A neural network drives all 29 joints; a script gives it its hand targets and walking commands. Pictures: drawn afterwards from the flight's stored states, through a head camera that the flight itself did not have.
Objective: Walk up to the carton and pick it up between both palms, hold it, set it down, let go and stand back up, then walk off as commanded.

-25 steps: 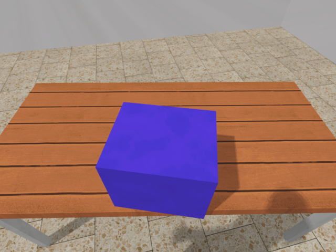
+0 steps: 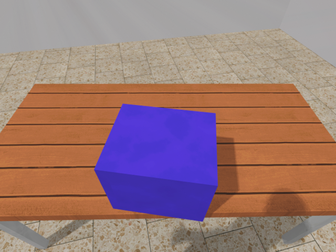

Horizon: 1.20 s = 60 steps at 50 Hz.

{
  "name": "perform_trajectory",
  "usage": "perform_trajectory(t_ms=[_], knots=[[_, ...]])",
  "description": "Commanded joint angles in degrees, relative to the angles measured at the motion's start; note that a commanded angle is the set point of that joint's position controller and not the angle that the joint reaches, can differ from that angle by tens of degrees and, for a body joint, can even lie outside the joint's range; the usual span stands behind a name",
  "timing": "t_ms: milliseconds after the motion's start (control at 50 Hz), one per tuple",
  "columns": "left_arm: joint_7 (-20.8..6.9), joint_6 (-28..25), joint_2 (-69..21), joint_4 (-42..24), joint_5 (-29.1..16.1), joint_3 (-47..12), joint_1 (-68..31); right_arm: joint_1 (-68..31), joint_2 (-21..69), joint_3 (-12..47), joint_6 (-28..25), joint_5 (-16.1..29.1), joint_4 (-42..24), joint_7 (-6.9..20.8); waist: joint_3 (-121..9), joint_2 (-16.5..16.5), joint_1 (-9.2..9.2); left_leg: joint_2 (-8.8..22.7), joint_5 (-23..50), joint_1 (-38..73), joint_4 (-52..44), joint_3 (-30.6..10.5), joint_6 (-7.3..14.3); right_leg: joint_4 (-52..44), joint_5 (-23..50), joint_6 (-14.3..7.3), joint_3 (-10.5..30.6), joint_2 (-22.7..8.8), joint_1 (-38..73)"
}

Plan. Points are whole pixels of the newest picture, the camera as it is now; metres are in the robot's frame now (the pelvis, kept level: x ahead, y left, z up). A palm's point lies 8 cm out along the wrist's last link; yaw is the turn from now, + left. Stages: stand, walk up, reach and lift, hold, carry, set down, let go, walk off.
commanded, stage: walk up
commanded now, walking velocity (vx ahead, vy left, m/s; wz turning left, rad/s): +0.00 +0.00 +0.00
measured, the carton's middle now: (162, 162) +0.40 +0.02 -0.08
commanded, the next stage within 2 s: reach and lift in 1.74 s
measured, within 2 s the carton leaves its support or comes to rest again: neither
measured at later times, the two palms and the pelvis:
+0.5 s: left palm out of the picture +0.09 +0.32 -0.11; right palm out of the picture +0.09 -0.29 -0.12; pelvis +0.02 +0.01 +0.00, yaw +0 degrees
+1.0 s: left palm out of the picture +0.10 +0.33 -0.12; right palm out of the picture +0.10 -0.28 -0.11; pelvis +0.02 +0.03 -0.01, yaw -1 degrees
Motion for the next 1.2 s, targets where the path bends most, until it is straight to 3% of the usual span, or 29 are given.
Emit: perform_trajectory(t_ms=[0, 20, 60, 80, 120, 140, 160, 180, 220, 240, 260, 320, 340, 380, 440, 480, 500, 560, 580, 600, 620, 640, 720, 800, 880, 900, 920, 1060, 1180], knots=[[0.62, -1.25, 12.87, -2.65, -0.10, 2.45, -0.72, -2.00, -9.55, -1.46, -0.56, 0.32, -3.04, -0.23, -4.10, 0.52, 1.57, 5.38, 11.41, -0.78, -2.76, -4.98, 3.17, -2.49, 12.86, -0.14, 6.59, -8.52, 1.35], [0.63, -1.14, 13.25, -3.62, -0.11, 2.64, -1.94, -2.43, -12.78, -2.13, -0.87, 0.41, -3.83, -0.25, -1.54, 1.67, 0.44, 5.07, 9.84, -1.78, -2.13, -4.00, 2.88, -3.34, 13.36, -0.70, 7.11, -9.12, -0.01], [0.21, -0.81, 12.25, -2.60, 0.07, 2.71, -0.32, -1.43, -12.59, -2.07, -0.89, 0.32, -3.46, -0.70, -4.22, -3.48, 0.72, 5.81, 9.59, 1.10, -2.18, -5.04, 3.18, -3.48, 11.09, -0.27, 6.83, -8.75, 0.15], [0.25, -0.82, 12.11, -2.97, -0.52, 1.81, -1.96, -2.96, -10.81, -1.48, -0.74, 0.15, -3.59, -0.52, -2.05, -1.51, 1.22, 5.79, 7.48, -1.00, -2.58, -5.76, 3.63, -3.99, 10.19, -0.46, 6.94, -8.53, -0.95], [0.17, -0.47, 12.62, -3.40, -0.29, 2.53, -1.72, -0.86, -10.19, -1.35, -0.85, 0.41, -2.86, -0.70, -4.57, -3.16, -0.27, 5.37, 7.82, 1.60, -2.73, -4.94, 2.95, -3.46, 10.22, -0.76, 6.74, -8.32, -0.67], [0.14, -0.73, 12.60, -3.75, 0.22, 2.68, -2.33, -1.56, -10.05, -1.12, -0.69, 0.37, -3.17, -0.59, -5.50, -0.42, 0.81, 5.19, 11.60, 0.63, -1.93, -3.96, 2.66, -2.90, 14.78, 0.03, 6.76, -8.30, 1.46], [-0.06, -0.92, 12.74, -4.62, 0.20, 3.48, 0.56, -1.59, -11.36, -2.31, -0.65, -0.24, -3.80, -0.27, -5.22, 0.93, 0.45, 3.55, 2.84, 0.12, -1.31, -2.37, 3.57, -4.27, 4.20, -0.77, 6.80, -8.39, -0.05], [-0.12, -1.02, 12.96, -3.76, 0.42, 3.41, 1.07, -1.00, -11.92, -2.43, -0.69, -0.10, -4.13, -0.09, -3.35, -0.35, 0.17, 3.19, 2.92, 0.33, -0.66, -2.85, 3.66, -4.98, 2.97, -0.97, 8.16, -8.62, -0.87], [-0.09, -0.91, 13.64, -3.87, 0.35, 3.75, 0.48, 0.83, -13.65, -2.98, -0.86, -0.54, -2.75, -0.08, -2.43, -1.10, -0.56, 3.87, 6.15, 0.39, -1.39, -3.94, 3.51, -3.73, 5.21, -1.62, 7.56, -8.44, -1.93], [-0.21, -1.05, 12.88, -4.49, 0.06, 3.79, -0.22, 1.12, -12.85, -2.74, -0.80, -0.45, -3.40, -0.04, -3.90, 1.93, -0.75, 3.89, 8.25, 0.93, -0.22, -3.09, 3.50, -4.19, 5.17, -1.28, 7.15, -8.15, -0.69], [-0.29, -1.16, 11.62, -4.18, 0.03, 3.49, 0.71, -0.67, -11.85, -2.39, -1.01, 0.02, -4.09, -0.01, -4.08, -0.92, 0.05, 4.06, 6.80, 0.09, -0.04, -4.29, 4.41, -5.17, 7.30, -1.33, 6.51, -8.00, 0.02], [0.01, -1.21, 12.95, -4.89, -0.02, 3.84, 0.66, 0.49, -11.25, -2.58, -0.66, -0.15, -4.20, -0.04, -1.94, -2.17, 0.06, 3.57, 11.38, -0.84, 0.40, -3.72, 3.90, -2.01, 15.07, -1.09, 7.08, -8.45, 0.47], [0.15, -0.96, 12.38, -5.20, 0.19, 3.87, 1.08, -0.61, -11.38, -2.86, -0.85, -0.07, -4.57, -0.29, -0.24, -0.36, 0.25, 4.18, 10.71, -1.37, 0.58, -3.58, 4.44, -2.11, 15.42, -1.31, 6.55, -8.08, 0.74], [0.22, -0.84, 13.42, -5.20, -0.18, 4.10, 1.28, -0.22, -11.55, -2.82, -0.73, -0.16, -4.62, -0.01, -0.54, -3.89, 0.29, 4.23, 11.09, -1.04, -0.02, -4.27, 4.45, -1.32, 12.15, -1.00, 5.56, -7.45, 0.78], [0.42, -0.80, 12.74, -6.19, -0.03, 3.94, 2.11, -0.38, -12.02, -3.25, -0.72, 0.19, -5.45, -0.17, -0.44, -0.88, 0.13, 3.80, 11.84, -1.09, 1.45, -4.37, 4.97, -0.97, 13.62, -1.62, 7.25, -8.01, -0.55], [0.29, -0.74, 13.12, -6.69, 0.03, 3.63, 0.88, 0.20, -12.54, -3.35, -0.57, 0.35, -5.10, -0.40, 0.68, -3.13, -0.29, 3.91, 11.99, -0.73, 0.97, -3.69, 4.55, -1.28, 12.16, -1.61, 7.33, -8.37, -0.41], [0.15, -0.89, 12.32, -6.11, 0.03, 4.01, 1.34, -0.36, -12.62, -3.61, -0.60, -0.22, -5.90, -0.42, 0.42, 2.01, -0.07, 4.44, 15.40, -1.77, 1.51, -3.71, 4.95, 0.04, 15.03, -2.23, 7.58, -8.92, 0.59], [0.22, -0.78, 12.65, -7.19, 0.05, 3.89, 0.73, -0.02, -11.48, -3.67, -0.68, 0.13, -6.09, -0.31, -1.20, 0.18, -0.21, 3.80, 12.98, -1.20, 1.18, -3.78, 4.85, -0.47, 14.33, -1.68, 6.54, -8.30, 1.66], [0.22, -0.47, 12.54, -7.07, 0.18, 4.22, 1.71, 0.41, -10.74, -3.24, -0.84, 0.18, -5.63, -0.28, -2.87, -3.61, 0.54, 4.23, 15.25, 0.31, 1.05, -4.63, 5.19, -0.07, 15.83, -1.01, 4.69, -7.63, 2.17], [0.12, -0.49, 12.94, -7.03, -0.01, 3.76, 1.41, 0.08, -11.38, -3.21, -0.87, -0.14, -5.40, -0.28, -2.39, 0.90, 0.70, 4.40, 16.79, 0.36, 1.31, -3.61, 4.93, 1.13, 17.20, -1.04, 4.93, -7.66, 2.10], [0.28, -0.73, 11.78, -7.51, -0.06, 3.37, 1.99, 0.35, -11.37, -3.41, -0.60, 0.09, -5.65, -0.17, -3.77, 0.81, 0.49, 4.75, 16.88, 1.14, 0.50, -3.56, 4.74, 2.17, 16.40, -1.08, 4.73, -7.63, 2.49], [0.37, -0.25, 11.77, -6.51, -0.30, 3.42, 1.90, -0.04, -11.47, -2.98, -0.77, 0.26, -5.96, -0.12, -2.39, -2.96, 0.60, 4.80, 17.34, 2.53, 1.60, -4.14, 5.34, 0.70, 15.94, -0.75, 4.90, -6.86, -0.59], [0.47, -0.11, 12.02, -6.95, -0.21, 3.35, 1.01, 0.58, -13.56, -4.13, -0.58, 0.26, -6.18, -0.46, -2.07, 0.92, -0.64, 5.54, 17.87, 2.26, 1.42, -5.36, 5.65, 1.18, 15.67, -1.00, 5.11, -7.37, 0.20], [0.61, -0.27, 12.82, -7.35, 0.27, 3.90, 3.82, -0.61, -11.88, -3.88, -0.25, 0.38, -6.96, -0.42, -3.02, 2.08, 0.48, 3.82, 18.80, 1.68, 3.57, -1.33, 4.85, 1.29, 20.26, -1.32, 5.45, -7.84, 2.55], [0.35, 0.15, 11.94, -8.25, 0.22, 3.45, 0.25, 0.13, -12.35, -3.97, -0.31, 0.16, -5.64, -0.54, -1.02, -1.96, -0.41, 4.52, 16.14, 0.63, 0.03, -2.88, 4.46, 2.16, 14.91, -1.12, 5.24, -7.39, 1.54], [0.27, 0.02, 11.40, -8.48, -0.37, 3.22, 1.77, -0.42, -12.97, -3.79, -0.26, 0.28, -5.92, -0.39, -2.39, 2.73, -0.09, 5.12, 17.94, 2.87, -0.16, -4.37, 4.85, 3.40, 13.92, -0.71, 4.26, -7.00, -0.12], [0.34, 0.06, 10.99, -7.90, -0.20, 2.67, 2.17, -0.65, -13.10, -4.03, -0.57, 0.04, -6.86, -0.51, -2.91, 2.14, -0.27, 5.93, 20.97, 4.00, 0.61, -4.57, 6.10, 3.76, 15.51, -0.27, 4.34, -6.80, -0.26], [0.28, -0.12, 13.55, -7.76, -0.08, 3.69, 2.11, 0.23, -12.17, -4.07, -0.57, 0.46, -5.99, -0.39, -2.19, -0.06, 0.33, 4.39, 18.12, 1.32, 1.93, -3.42, 4.83, 1.85, 16.88, -1.24, 5.23, -7.74, 2.13], [0.27, -0.17, 12.36, -8.28, 0.07, 3.54, 1.20, -0.33, -12.87, -3.99, -0.39, 0.02, -5.99, -0.06, 0.01, -3.01, -0.67, 3.42, 10.80, 0.66, 0.99, -3.37, 4.96, 0.12, 12.01, -1.64, 6.44, -8.31, -0.57]])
